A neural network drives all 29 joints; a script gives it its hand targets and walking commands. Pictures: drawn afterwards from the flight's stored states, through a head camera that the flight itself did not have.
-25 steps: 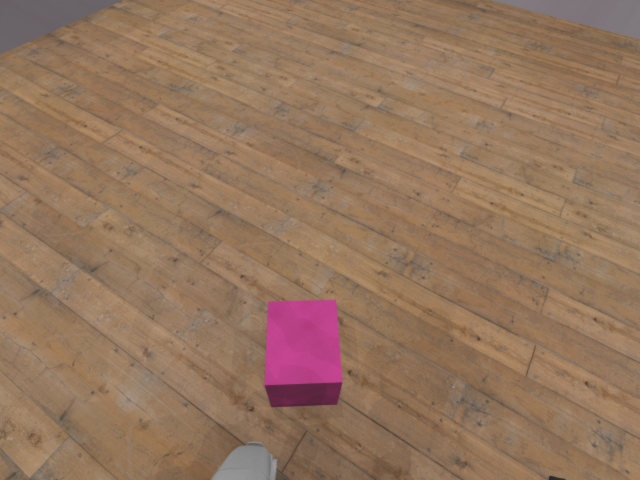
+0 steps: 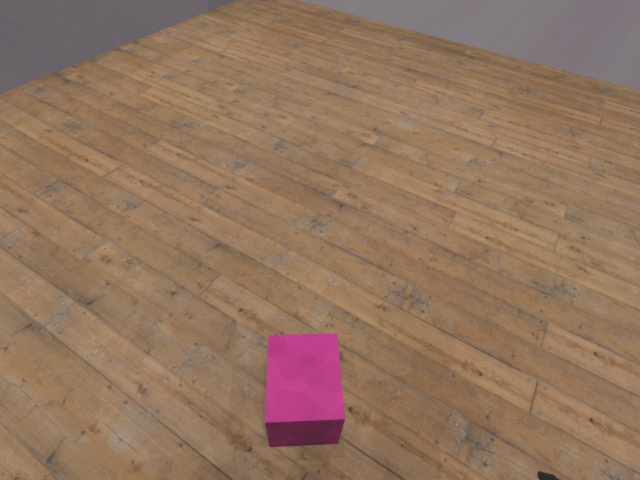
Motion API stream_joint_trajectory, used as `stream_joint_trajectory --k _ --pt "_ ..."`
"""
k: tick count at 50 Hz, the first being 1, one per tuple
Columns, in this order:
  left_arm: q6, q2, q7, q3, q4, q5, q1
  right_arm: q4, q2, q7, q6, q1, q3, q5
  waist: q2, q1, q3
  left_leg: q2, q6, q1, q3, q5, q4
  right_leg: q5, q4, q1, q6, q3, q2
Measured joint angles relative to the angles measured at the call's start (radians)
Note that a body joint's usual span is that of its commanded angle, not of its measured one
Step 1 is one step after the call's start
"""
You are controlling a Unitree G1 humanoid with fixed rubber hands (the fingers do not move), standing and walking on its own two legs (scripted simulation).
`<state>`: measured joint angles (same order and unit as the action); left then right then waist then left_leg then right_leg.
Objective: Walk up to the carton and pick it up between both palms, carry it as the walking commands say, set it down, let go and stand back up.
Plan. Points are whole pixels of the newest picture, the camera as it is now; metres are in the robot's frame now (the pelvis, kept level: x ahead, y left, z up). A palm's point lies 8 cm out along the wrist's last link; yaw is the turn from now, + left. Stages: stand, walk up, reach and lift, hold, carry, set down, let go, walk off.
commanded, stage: walk up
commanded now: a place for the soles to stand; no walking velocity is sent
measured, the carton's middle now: (303, 390) +0.47 +0.03 -0.65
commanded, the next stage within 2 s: reach and lift in 1.32 s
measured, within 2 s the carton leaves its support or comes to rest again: neither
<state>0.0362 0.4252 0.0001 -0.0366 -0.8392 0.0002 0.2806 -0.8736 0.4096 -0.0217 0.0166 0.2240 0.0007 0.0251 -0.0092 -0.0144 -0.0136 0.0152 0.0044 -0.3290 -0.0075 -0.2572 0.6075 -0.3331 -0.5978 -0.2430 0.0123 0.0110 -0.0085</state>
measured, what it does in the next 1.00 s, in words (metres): stands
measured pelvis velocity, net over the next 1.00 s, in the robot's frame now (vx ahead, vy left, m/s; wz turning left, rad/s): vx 0.00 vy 0.00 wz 0.01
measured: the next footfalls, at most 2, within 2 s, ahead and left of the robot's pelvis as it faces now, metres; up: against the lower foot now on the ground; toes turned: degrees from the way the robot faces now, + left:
none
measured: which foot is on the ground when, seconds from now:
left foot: down 0.00-1.00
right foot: down 0.00-1.00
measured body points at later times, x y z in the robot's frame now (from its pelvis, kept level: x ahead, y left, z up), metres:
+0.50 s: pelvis +0.00 +0.00 +0.00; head +0.01 +0.00 +0.45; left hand +0.10 +0.32 -0.10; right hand +0.10 -0.32 -0.10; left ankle +0.04 +0.12 -0.73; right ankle -0.01 -0.12 -0.73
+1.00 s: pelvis +0.00 +0.00 +0.00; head +0.01 +0.00 +0.45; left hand +0.10 +0.32 -0.10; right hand +0.10 -0.32 -0.10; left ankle +0.04 +0.12 -0.73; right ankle -0.01 -0.12 -0.73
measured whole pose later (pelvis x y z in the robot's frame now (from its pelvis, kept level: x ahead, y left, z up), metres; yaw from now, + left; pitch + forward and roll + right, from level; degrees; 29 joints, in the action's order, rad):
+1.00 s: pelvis +0.00 +0.00 +0.00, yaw +0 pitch -1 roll +0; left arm 0.02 0.43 0.00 -0.04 -0.84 0.00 0.20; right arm -0.87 0.41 -0.02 0.01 0.22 0.00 0.02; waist -0.01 -0.01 -0.05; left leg 0.01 0.00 -0.33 -0.02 -0.25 0.60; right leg -0.33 -0.60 -0.24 0.01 0.02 -0.01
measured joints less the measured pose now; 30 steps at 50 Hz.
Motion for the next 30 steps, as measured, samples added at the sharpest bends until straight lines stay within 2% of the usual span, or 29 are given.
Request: stream_joint_trajectory --k 30 --pt "-0.018 0.0 0.003 0.0 0.0 0.0 -0.073 -0.001 0.0 0.001 -0.006 -0.001 0.0 -0.002 0.0 0.0 -0.022 0.0 -0.004 0.002 -0.006 0.008 -0.006 0.002 0.0 0.001 0.0 0.005 0.0"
